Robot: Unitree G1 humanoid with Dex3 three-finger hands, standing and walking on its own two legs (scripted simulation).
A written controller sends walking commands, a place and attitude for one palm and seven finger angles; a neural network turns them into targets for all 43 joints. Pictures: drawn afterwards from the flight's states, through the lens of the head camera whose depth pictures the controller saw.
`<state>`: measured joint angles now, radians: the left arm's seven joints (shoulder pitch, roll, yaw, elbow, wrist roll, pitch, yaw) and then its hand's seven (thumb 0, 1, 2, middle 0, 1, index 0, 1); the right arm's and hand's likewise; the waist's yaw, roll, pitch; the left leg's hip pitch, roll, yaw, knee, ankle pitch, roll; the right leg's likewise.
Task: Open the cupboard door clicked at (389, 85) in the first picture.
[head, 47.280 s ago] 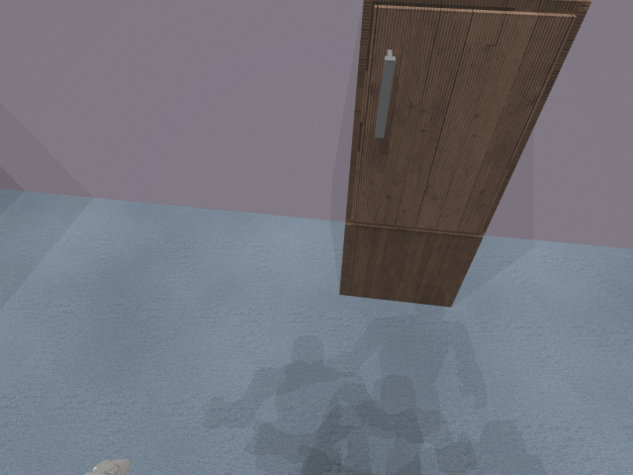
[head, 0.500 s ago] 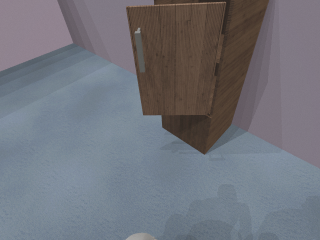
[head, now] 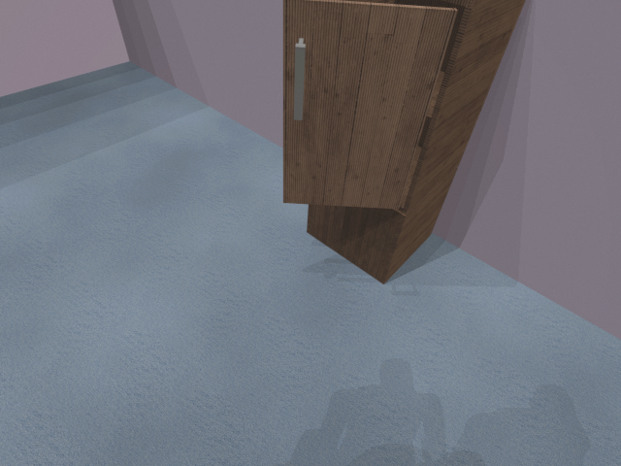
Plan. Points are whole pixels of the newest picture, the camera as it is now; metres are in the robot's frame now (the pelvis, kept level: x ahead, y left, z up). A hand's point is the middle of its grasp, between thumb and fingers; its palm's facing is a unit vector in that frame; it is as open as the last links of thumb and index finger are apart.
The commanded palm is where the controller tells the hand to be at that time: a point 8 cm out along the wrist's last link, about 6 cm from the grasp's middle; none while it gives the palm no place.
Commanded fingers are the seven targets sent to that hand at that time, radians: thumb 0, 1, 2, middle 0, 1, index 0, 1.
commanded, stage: relax the arm and regain balance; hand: left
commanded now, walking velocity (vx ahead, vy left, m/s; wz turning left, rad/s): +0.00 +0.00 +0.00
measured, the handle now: (299, 80) +0.94 +0.10 +0.08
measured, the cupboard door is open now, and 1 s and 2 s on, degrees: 40 40 40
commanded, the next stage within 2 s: come to a stop and stand still in 0.76 s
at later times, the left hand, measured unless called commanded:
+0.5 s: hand out of the picture -0.03 +0.19 -0.18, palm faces -0.03 -0.99 -0.15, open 16.5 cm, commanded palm none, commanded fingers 0.00 -0.50 0.30 -0.15 -0.30 -0.15 -0.30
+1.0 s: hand out of the picture -0.02 +0.19 -0.17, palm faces -0.02 -0.99 -0.16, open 16.3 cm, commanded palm none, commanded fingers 0.00 -0.50 0.30 -0.15 -0.30 -0.15 -0.30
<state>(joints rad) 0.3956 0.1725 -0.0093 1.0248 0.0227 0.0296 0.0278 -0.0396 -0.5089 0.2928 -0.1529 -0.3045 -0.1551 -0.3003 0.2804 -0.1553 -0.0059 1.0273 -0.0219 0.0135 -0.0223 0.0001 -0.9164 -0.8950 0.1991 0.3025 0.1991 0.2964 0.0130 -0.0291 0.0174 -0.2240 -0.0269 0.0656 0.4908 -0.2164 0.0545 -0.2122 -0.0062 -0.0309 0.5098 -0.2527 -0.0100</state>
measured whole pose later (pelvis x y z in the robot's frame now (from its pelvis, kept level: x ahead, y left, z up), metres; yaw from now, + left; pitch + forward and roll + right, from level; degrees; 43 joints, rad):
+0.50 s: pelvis -0.01 +0.02 +0.00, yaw -1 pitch -1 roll +0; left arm 0.37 0.17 -0.03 1.08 0.03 0.01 0.03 -0.08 -0.52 0.29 -0.15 -0.30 -0.15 -0.30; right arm 0.36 -0.13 0.01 1.09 -0.02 -0.02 -0.03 0.00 -0.91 -0.90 0.20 0.30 0.20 0.30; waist 0.00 -0.04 0.01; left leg -0.20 -0.03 0.05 0.50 -0.28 0.05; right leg -0.26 -0.02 0.02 0.50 -0.22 0.02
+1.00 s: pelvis +0.02 +0.03 +0.00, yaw -2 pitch -2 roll +0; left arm 0.34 0.14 -0.03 1.14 0.02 0.00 0.04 -0.04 -0.50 0.30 -0.15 -0.30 -0.15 -0.30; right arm 0.29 -0.14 0.02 1.13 -0.01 -0.04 -0.04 0.00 -0.91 -0.90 0.20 0.30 0.20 0.30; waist 0.01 -0.02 0.04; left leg -0.11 -0.05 0.06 0.41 -0.27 0.06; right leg -0.19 -0.03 0.04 0.45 -0.23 0.04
